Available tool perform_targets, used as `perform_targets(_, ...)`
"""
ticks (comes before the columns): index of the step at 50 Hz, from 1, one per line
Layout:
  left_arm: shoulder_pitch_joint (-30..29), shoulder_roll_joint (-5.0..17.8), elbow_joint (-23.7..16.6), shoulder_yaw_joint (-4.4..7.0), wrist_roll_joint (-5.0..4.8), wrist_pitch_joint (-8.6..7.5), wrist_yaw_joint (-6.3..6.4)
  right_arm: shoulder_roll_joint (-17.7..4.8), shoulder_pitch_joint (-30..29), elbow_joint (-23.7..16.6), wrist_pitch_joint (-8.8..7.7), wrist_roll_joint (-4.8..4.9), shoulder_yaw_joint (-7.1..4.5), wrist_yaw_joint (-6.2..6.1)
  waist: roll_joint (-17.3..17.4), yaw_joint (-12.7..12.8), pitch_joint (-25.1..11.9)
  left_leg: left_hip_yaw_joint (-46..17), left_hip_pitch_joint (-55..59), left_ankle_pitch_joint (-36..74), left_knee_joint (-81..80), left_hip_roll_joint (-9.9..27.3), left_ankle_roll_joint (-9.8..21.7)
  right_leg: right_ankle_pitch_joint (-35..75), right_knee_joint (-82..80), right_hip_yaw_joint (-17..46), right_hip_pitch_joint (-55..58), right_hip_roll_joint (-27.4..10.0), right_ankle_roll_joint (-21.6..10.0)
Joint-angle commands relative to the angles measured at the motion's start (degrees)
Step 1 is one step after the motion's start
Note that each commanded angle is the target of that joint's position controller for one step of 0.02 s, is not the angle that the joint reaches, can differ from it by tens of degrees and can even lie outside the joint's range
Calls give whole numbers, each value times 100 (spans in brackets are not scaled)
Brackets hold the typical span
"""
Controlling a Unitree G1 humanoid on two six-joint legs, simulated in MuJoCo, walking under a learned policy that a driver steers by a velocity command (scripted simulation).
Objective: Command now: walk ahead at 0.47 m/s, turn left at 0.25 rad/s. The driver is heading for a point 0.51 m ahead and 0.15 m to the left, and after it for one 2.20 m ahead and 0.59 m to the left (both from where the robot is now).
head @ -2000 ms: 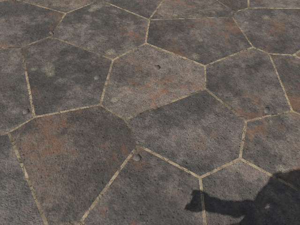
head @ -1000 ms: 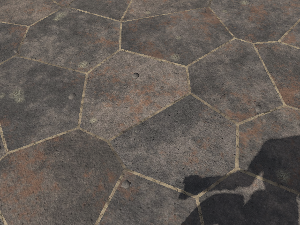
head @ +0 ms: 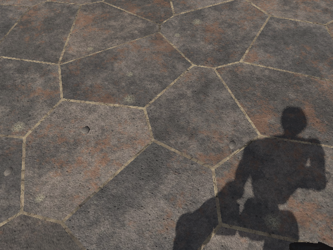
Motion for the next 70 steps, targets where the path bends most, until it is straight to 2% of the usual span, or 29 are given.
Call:
perform_targets(1,-31,986,-210,247,-14,-31,44,-384,-728,-627,-90,21,-50,117,-625,-123,473,14,130,-224,-277,-175,286,2939,30,131,-212,-1679,-655)
perform_targets(3,-87,1146,-248,292,46,48,93,-614,-284,-580,-52,-3,-157,116,-845,-404,-51,266,851,-788,-121,-534,486,5183,925,-51,168,-1678,-495)
perform_targets(5,-137,1171,-350,269,92,159,177,-1071,1175,-248,20,5,-408,22,-777,-1164,-951,263,3058,-858,-178,-778,801,5978,3217,-406,-604,-1389,-181)
perform_targets(6,382,704,-604,113,189,72,147,-1678,1933,-212,56,-87,-568,-59,324,-1076,-1855,-2078,5588,-1135,0,637,1636,3703,5523,-425,-2951,-840,163)
perform_targets(7,549,367,-524,-54,172,-122,39,-1504,1980,-172,55,48,-507,-46,1041,-924,-2671,-4837,6534,-2260,-1202,1600,2390,-1199,7084,432,-4296,215,363)
perform_targets(8,-110,942,-726,104,-69,-311,-53,-1191,1838,-187,63,0,-411,-73,639,-1124,-2139,-4537,6180,-2794,-1556,1423,2017,-1039,7413,1079,-4951,-141,217)
perform_targets(9,-652,991,-937,86,-197,-407,-72,-1066,1530,-245,56,-33,-379,-106,249,-1044,-1326,-3728,5313,-2602,-1638,1222,1757,-663,7160,971,-5097,-413,99)
perform_targets(10,-892,925,-1006,72,-113,-452,-41,-960,1172,-307,37,-68,-338,-118,-307,-788,-694,-3136,4251,-2006,-1779,995,1636,-331,6569,881,-4960,-630,72)
perform_targets(13,-670,855,-1009,134,102,-278,27,-783,682,-513,11,-155,-289,-169,-81,-282,-299,-2421,2735,-1051,-2159,570,1616,15,5718,835,-4131,-911,220)
perform_targets(18,-1440,565,-1332,41,185,-166,73,-978,953,-432,2,-65,-358,-304,-22,-470,13,-1603,1833,-799,-2244,125,1403,1524,3875,600,-3960,-769,584)
perform_targets(24,-2405,647,-1615,55,16,-290,-70,-1017,1615,-241,162,44,-386,-385,165,-866,-114,-2090,2421,-1479,-1565,193,1083,2231,2170,719,-3398,-315,587)
perform_targets(28,-1661,955,-1484,246,-14,-387,-92,-845,1549,-305,236,-12,-347,-389,427,-346,-409,-2522,2780,-1242,-539,163,766,1413,1612,654,-2260,-287,158)
perform_targets(29,-955,1200,-1428,335,90,-419,-44,-517,1544,-385,208,-55,-227,-359,128,-2,-1040,-2174,2348,-1409,671,-140,551,1233,1716,1192,-996,-946,-197)
perform_targets(30,-258,1680,-1345,447,201,-375,-1,-103,2150,-507,156,-35,-101,-358,-1199,-67,-1908,-1290,689,-3209,2607,-933,117,699,1593,3186,1067,-2300,-954)
perform_targets(31,40,1585,-1135,465,77,-293,-65,-435,2344,-603,119,103,-111,-364,-2188,-95,-2041,-1051,-614,-4024,3807,-735,-14,-868,1073,5031,1404,-2903,-1388)
perform_targets(32,-253,1063,-1261,335,57,-261,-54,-948,1905,-535,151,126,-244,-382,-1307,75,-1252,-1165,-927,-3479,4258,-426,-83,-1375,884,4373,794,-2600,-1140)
perform_targets(33,-519,867,-1285,266,81,-211,-31,-1027,1407,-627,190,49,-281,-381,-870,92,-704,-952,-893,-2995,4271,-249,-123,-802,866,3398,126,-2311,-902)
perform_targets(37,-887,584,-1085,153,123,-228,-70,-519,1224,-702,238,13,-228,-296,-910,-307,-62,-798,-121,-2337,3370,59,-143,905,316,1788,-1353,-1585,-842)
perform_targets(44,-736,1017,-695,267,-31,-197,-82,-207,244,-886,119,-78,-34,-159,-649,-154,76,-326,237,-866,923,126,-185,2001,1,681,-1397,-1461,-936)
perform_targets(49,-259,1228,-363,310,-136,-64,-79,-374,-430,-1128,59,-8,-65,-70,-740,-22,211,-154,583,-910,8,-57,29,2163,184,630,-876,-1742,-779)
perform_targets(51,-295,1316,-295,326,-157,6,-53,-539,-170,-1095,47,-36,-146,-65,-796,-291,40,1,1179,-1156,-288,-235,223,3144,656,519,-676,-1766,-648)
perform_targets(53,-297,1139,-287,235,-115,33,-12,-972,1262,-671,76,-90,-391,-147,-635,-1026,-875,63,3413,-957,-434,-343,530,4008,2470,20,-1318,-1306,-326)
perform_targets(54,-204,714,-501,73,51,-11,-4,-1474,2173,-544,125,-185,-512,-239,302,-1257,-1719,-1717,5264,-1066,-379,1010,1036,2064,4521,-237,-2914,-846,-10)
perform_targets(55,240,363,-548,-53,27,-128,-30,-1668,2220,-518,127,-153,-500,-209,1417,-937,-2310,-4167,6081,-2074,-1244,1895,1731,-1546,5963,395,-4416,-56,167)
perform_targets(56,-192,952,-547,100,-113,-193,-69,-1166,2042,-519,105,-88,-369,-189,798,-1079,-1743,-3933,5701,-2629,-1477,1718,1547,-1440,6478,821,-5064,-389,130)
perform_targets(57,-605,1059,-680,131,-183,-232,-90,-996,1708,-528,81,-65,-302,-181,608,-977,-1004,-3088,4981,-2313,-1570,1513,1360,-897,6381,666,-5271,-636,62)
perform_targets(60,-682,851,-633,135,-20,-146,-63,-631,1000,-558,16,-185,-202,-136,299,-448,-395,-1924,3364,-959,-2026,962,1206,139,5697,632,-4486,-1066,143)
perform_targets(64,-911,593,-698,84,35,25,-39,-746,1059,-337,-116,-143,-258,-176,122,-327,-143,-1277,2905,-282,-2472,873,1336,799,4978,577,-4512,-1097,352)
perform_targets(70,-2113,383,-1004,-28,5,-81,-166,-969,1565,11,-44,-80,-301,-298,26,-746,186,-611,3040,-437,-2590,655,1045,2471,2877,355,-4316,-826,331)
Velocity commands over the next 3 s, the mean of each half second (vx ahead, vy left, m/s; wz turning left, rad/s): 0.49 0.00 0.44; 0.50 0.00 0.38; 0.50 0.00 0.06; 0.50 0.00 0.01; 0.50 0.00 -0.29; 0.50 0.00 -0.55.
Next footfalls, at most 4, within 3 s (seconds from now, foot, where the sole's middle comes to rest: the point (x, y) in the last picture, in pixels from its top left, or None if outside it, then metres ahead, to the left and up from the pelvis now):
0.10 left None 0.26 0.11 -0.77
0.58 right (203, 227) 0.55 -0.05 -0.77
1.06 left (121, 193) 0.68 0.31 -0.77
1.60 right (146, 125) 1.06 0.24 -0.77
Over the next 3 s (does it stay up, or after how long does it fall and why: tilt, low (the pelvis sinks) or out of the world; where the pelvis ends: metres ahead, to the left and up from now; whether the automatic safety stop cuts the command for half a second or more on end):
stays up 1.56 0.54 0.01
